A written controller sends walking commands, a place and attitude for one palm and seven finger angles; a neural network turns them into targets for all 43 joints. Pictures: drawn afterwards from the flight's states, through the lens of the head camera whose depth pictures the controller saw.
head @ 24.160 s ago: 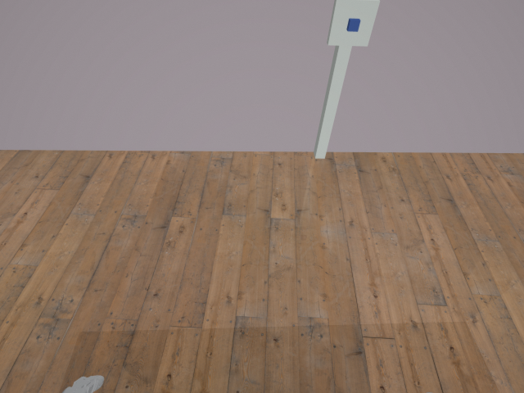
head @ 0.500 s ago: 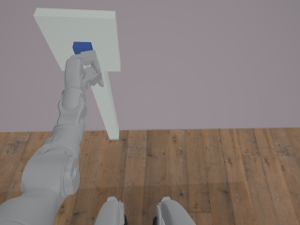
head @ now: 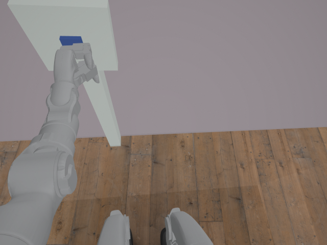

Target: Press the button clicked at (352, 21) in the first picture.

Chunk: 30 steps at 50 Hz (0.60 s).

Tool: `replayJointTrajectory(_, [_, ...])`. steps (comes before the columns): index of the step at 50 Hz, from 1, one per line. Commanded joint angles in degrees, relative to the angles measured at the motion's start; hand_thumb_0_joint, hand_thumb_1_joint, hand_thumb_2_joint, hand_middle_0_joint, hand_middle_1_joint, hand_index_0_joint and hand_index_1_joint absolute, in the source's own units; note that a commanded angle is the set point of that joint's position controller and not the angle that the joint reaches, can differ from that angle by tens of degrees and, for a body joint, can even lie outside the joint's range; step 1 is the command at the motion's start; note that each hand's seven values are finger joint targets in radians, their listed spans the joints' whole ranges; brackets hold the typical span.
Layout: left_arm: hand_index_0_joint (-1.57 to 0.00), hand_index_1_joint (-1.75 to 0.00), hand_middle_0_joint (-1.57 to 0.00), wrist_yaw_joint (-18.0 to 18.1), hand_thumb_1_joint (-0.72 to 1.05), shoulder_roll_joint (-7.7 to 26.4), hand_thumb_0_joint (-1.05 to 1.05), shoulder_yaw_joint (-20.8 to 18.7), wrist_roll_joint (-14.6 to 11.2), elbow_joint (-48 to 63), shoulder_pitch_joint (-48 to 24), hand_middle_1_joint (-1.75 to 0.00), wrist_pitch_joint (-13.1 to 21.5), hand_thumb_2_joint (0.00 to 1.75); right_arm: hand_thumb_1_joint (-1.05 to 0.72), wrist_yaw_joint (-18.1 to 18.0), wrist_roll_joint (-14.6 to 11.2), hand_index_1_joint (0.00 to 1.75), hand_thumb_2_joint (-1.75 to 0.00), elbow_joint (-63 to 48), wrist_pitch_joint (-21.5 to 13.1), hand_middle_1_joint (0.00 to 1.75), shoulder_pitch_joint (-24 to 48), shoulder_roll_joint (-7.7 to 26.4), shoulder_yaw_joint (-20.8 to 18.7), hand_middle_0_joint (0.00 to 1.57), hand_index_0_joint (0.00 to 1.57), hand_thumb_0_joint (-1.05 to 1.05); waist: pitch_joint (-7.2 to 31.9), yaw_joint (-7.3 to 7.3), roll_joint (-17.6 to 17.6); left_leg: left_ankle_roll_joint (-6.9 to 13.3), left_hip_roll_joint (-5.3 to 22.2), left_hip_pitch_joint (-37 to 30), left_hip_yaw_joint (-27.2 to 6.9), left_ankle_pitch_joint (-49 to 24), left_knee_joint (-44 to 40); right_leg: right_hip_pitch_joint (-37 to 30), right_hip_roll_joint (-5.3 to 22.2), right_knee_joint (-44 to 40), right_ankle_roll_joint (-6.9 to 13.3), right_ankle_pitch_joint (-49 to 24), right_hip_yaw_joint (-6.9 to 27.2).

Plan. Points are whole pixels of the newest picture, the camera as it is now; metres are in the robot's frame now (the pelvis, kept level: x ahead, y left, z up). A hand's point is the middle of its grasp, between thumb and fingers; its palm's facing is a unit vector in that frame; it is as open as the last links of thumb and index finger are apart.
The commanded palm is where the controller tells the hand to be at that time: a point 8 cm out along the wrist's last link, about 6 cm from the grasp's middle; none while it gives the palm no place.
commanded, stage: press the button with the knuckle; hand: left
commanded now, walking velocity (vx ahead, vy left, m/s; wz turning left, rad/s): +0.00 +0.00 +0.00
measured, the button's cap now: (73, 42) +0.58 +0.15 +0.10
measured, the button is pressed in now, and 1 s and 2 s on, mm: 11 0 0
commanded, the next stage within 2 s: hold the button down briefly in 0.12 s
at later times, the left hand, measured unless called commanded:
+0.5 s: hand (93, 67) +0.53 +0.11 +0.07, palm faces -0.06 -1.00 -0.04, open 3.3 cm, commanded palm +0.54 +0.16 +0.07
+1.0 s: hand (93, 73) +0.51 +0.11 +0.07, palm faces -0.04 -1.00 -0.02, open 3.3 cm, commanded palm +0.48 +0.16 +0.07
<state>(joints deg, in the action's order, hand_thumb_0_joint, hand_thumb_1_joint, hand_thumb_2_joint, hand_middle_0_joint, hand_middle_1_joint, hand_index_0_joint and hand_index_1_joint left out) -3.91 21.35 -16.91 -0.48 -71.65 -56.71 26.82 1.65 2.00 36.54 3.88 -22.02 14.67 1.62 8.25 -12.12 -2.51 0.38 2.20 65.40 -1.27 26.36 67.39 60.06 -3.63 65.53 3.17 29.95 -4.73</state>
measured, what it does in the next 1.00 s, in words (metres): stands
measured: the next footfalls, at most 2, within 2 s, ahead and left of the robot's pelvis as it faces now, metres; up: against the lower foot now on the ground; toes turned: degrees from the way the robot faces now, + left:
none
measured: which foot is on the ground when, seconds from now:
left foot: down 0.00-1.00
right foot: down 0.00-1.00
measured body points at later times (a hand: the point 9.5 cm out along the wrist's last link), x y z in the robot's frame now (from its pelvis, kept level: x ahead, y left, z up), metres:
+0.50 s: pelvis -0.03 +0.02 -0.02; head +0.11 +0.05 +0.41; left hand +0.52 +0.16 +0.08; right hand -0.05 -0.24 -0.12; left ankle +0.04 +0.12 -0.64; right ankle +0.01 -0.09 -0.64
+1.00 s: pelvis -0.02 +0.03 -0.01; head +0.11 +0.04 +0.42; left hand +0.51 +0.16 +0.07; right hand -0.03 -0.23 -0.12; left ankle +0.04 +0.12 -0.64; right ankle +0.01 -0.09 -0.64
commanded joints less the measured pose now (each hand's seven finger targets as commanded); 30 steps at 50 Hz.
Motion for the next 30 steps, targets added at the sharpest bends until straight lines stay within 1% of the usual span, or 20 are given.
replayJointTrajectory(1, [-1.30,-1.50,-1.30,2.22,0.90,14.45,0.00,-2.01,-1.81,12.53,-35.85,-1.50,2.45,0.90,-0.90,-0.76,0.35,0.30,-0.90,-1.93,-1.49,0.30,-10.19,9.93,-3.39,0.20,0.20,0.00,25.05,-3.47,-4.39,2.46,-1.67,-18.85,-1.51,-10.18,-4.21,-8.63,0.40,-11.38,-2.66,-14.13,5.98])
replayJointTrajectory(2, [-1.30,-1.50,-1.30,2.43,0.90,14.72,0.00,-2.29,-1.66,12.52,-36.55,-1.50,2.82,0.90,-0.90,-0.68,0.50,0.30,-0.90,-1.96,-1.82,0.30,-10.33,9.88,-3.36,0.20,0.20,0.00,25.07,-3.40,-4.88,2.51,-1.67,-18.81,-1.74,-10.18,-4.16,-8.22,0.25,-11.08,-2.49,-13.69,5.94])
replayJointTrajectory(3, [-1.30,-1.50,-1.30,2.76,0.90,16.00,0.00,-3.06,-1.23,10.79,-35.87,-1.50,2.76,0.90,-0.90,-0.78,0.40,0.30,-0.90,-1.88,-1.86,0.30,-10.24,10.31,-3.39,0.20,0.20,0.00,24.94,-3.60,-3.76,2.49,-1.56,-18.33,-1.87,-9.12,-4.10,-7.41,0.28,-11.20,-2.55,-12.20,5.80])
replayJointTrajectory(4, [-1.30,-1.50,-1.30,2.93,0.90,16.55,0.00,-2.73,-1.11,12.18,-37.67,-1.50,3.01,0.90,-0.90,-0.85,0.49,0.30,-0.90,-2.06,-2.06,0.30,-10.09,10.36,-3.23,0.20,0.20,0.00,25.25,-3.97,-4.65,2.60,-1.51,-17.94,-1.80,-8.81,-3.85,-7.24,0.30,-11.05,-2.64,-11.90,6.11])
replayJointTrajectory(5, [-1.30,-1.50,-1.30,3.06,0.90,16.34,0.00,-2.43,-0.75,11.78,-37.83,-1.50,3.07,0.90,-0.90,-0.83,0.53,0.30,-0.90,-2.04,-2.23,0.30,-10.13,10.33,-3.26,0.20,0.20,0.00,26.08,-3.91,-5.02,2.57,-1.57,-17.95,-1.96,-8.24,-3.68,-6.74,0.30,-10.87,-2.52,-10.94,5.97])
replayJointTrajectory(7, [-1.30,-1.50,-1.30,3.37,0.90,15.58,0.00,-1.46,-0.43,11.21,-39.94,-1.50,3.23,0.90,-0.90,-0.72,0.71,0.30,-0.90,-1.81,-2.65,0.30,-10.30,10.47,-3.13,0.20,0.20,0.00,25.10,-4.81,-6.14,2.63,-1.46,-18.31,-2.54,-7.01,-3.81,-4.40,0.22,-10.68,-2.35,-9.17,5.58])
replayJointTrajectory(8, [-1.30,-1.50,-1.30,3.52,0.90,15.56,0.00,-1.12,-0.21,11.24,-40.89,-1.50,3.23,0.90,-0.90,-0.71,0.71,0.30,-0.90,-1.73,-2.76,0.30,-10.31,10.58,-3.11,0.20,0.20,0.00,25.87,-5.01,-6.12,2.54,-1.38,-18.50,-2.67,-6.30,-3.79,-3.99,0.18,-10.51,-2.46,-8.36,5.45])
replayJointTrajectory(10, [-1.30,-1.50,-1.30,3.88,0.90,17.67,0.00,-2.07,-0.04,10.10,-41.28,-1.50,2.67,0.90,-0.90,-0.95,0.60,0.30,-0.90,-1.94,-2.94,0.30,-10.39,10.98,-2.92,0.20,0.20,0.00,25.69,-5.25,-5.41,2.64,-1.41,-16.94,-2.70,-4.27,-3.90,-4.10,0.16,-10.71,-2.45,-6.52,5.55])
replayJointTrajectory(13, [-1.30,-1.50,-1.30,4.01,0.90,15.72,0.00,-0.21,0.18,9.99,-43.13,-1.50,2.15,0.90,-0.90,-1.02,0.61,0.30,-0.90,-1.75,-3.41,0.30,-10.39,11.11,-2.92,0.20,0.20,0.00,26.78,-5.91,-7.44,2.48,-1.31,-18.76,-3.43,-3.04,-4.18,-1.23,0.19,-10.22,-2.29,-5.26,4.91])
replayJointTrajectory(14, [-1.30,-1.50,-1.30,4.21,0.90,16.27,0.00,-0.72,-0.14,9.85,-43.53,-1.50,1.77,0.90,-0.90,-1.12,0.63,0.30,-0.90,-1.59,-3.48,0.30,-10.39,11.24,-2.81,0.20,0.20,0.00,26.32,-6.15,-6.71,2.58,-1.25,-18.50,-3.50,-2.21,-4.34,-1.26,0.16,-10.51,-2.39,-4.69,4.87])
replayJointTrajectory(15, [-1.30,-1.50,-1.30,4.41,0.90,18.04,0.00,-2.11,-0.16,9.46,-43.13,-1.50,1.39,0.90,-0.90,-1.20,0.65,0.30,-0.90,-1.76,-3.60,0.30,-10.55,11.37,-2.64,0.20,0.20,0.00,26.57,-5.57,-6.30,2.58,-1.29,-17.62,-3.46,-1.86,-4.44,-2.21,0.07,-10.40,-2.33,-4.33,4.84])
replayJointTrajectory(17, [-1.30,-1.50,-1.30,4.59,0.90,18.47,0.00,-2.44,-0.18,9.93,-44.05,-1.50,1.16,0.90,-0.90,-1.26,0.79,0.30,-0.90,-1.87,-3.97,0.30,-10.89,11.45,-2.61,0.20,0.20,0.00,28.21,-5.70,-6.92,2.65,-1.31,-18.14,-3.79,-2.36,-4.40,-2.16,0.01,-9.93,-2.17,-4.61,4.68])
replayJointTrajectory(18, [-1.30,-1.50,-1.30,4.45,0.90,17.06,0.00,-0.88,0.10,9.17,-44.29,-1.50,0.87,0.90,-0.90,-1.24,0.57,0.30,-0.90,-1.81,-4.02,0.30,-10.36,11.39,-2.55,0.20,0.20,0.00,27.10,-6.07,-7.66,2.43,-1.21,-18.27,-3.85,-0.71,-4.65,-0.31,0.13,-10.12,-2.26,-3.42,4.52])
replayJointTrajectory(19, [-1.30,-1.50,-1.30,4.56,0.90,17.19,0.00,-1.02,0.08,8.22,-44.11,-1.50,0.54,0.90,-0.90,-1.26,0.59,0.30,-0.90,-1.65,-4.11,0.30,-10.30,11.48,-2.36,0.20,0.20,0.00,25.24,-6.12,-6.94,2.39,-1.22,-17.39,-4.16,1.10,-5.05,0.38,0.10,-10.23,-2.22,-2.23,4.28])
replayJointTrajectory(20, [-1.30,-1.50,-1.30,4.87,0.90,18.94,0.00,-2.29,0.02,8.88,-44.64,-1.50,0.47,0.90,-0.90,-1.38,0.73,0.30,-0.90,-1.78,-4.30,0.30,-10.44,11.65,-2.19,0.20,0.20,0.00,25.24,-6.12,-6.36,2.55,-1.16,-16.59,-4.13,1.39,-5.13,-0.43,0.10,-10.21,-2.32,-2.07,4.45])
replayJointTrajectory(22, [-1.30,-1.50,-1.30,5.29,0.90,20.72,0.00,-3.56,0.28,9.13,-44.90,-1.50,0.68,0.90,-0.90,-1.36,0.77,0.30,-0.90,-2.02,-4.56,0.30,-10.64,11.81,-2.17,0.20,0.20,0.00,25.92,-5.57,-7.44,2.44,-1.18,-17.04,-4.50,1.58,-5.42,-0.05,0.05,-9.74,-2.05,-1.83,4.23])
replayJointTrajectory(24, [-1.30,-1.50,-1.30,5.43,0.90,18.19,0.00,-1.47,0.60,8.11,-44.71,-1.50,0.44,0.90,-0.90,-1.29,0.76,0.30,-0.90,-1.85,-4.72,0.30,-10.28,11.76,-2.02,0.20,0.20,0.00,24.58,-6.08,-8.22,2.17,-1.01,-18.02,-5.13,2.72,-5.98,2.52,0.20,-9.54,-2.03,-1.41,3.62])
replayJointTrajectory(25, [-1.30,-1.50,-1.30,5.70,0.90,18.97,0.00,-2.27,0.44,9.39,-45.70,-1.50,0.62,0.90,-0.90,-1.26,0.96,0.30,-0.90,-1.88,-4.90,0.30,-10.35,11.92,-2.05,0.20,0.20,0.00,25.03,-6.36,-7.43,2.28,-0.85,-18.17,-5.30,2.84,-5.87,2.44,0.14,-9.47,-2.17,-1.45,3.67])
replayJointTrajectory(27, [-1.30,-1.50,-1.30,5.91,0.90,19.78,0.00,-3.12,0.52,8.92,-45.14,-1.50,0.75,0.90,-0.90,-1.22,1.10,0.30,-0.90,-1.98,-5.10,0.30,-10.70,12.15,-2.04,0.20,0.20,0.00,25.41,-5.87,-8.61,2.10,-0.85,-19.10,-6.03,2.78,-6.45,3.18,0.17,-8.81,-1.88,-1.55,3.17])
replayJointTrajectory(30, [-1.30,-1.50,-1.30,6.08,0.90,19.56,0.00,-3.41,0.97,7.52,-43.09,-1.50,0.26,0.90,-0.90,-0.97,1.13,0.30,-0.90,-2.23,-4.95,0.30,-10.31,12.32,-2.07,0.20,0.20,0.00,24.42,-5.11,-7.50,1.81,-0.73,-18.57,-6.40,4.14,-6.83,3.76,0.38,-8.47,-1.94,-1.01,2.80])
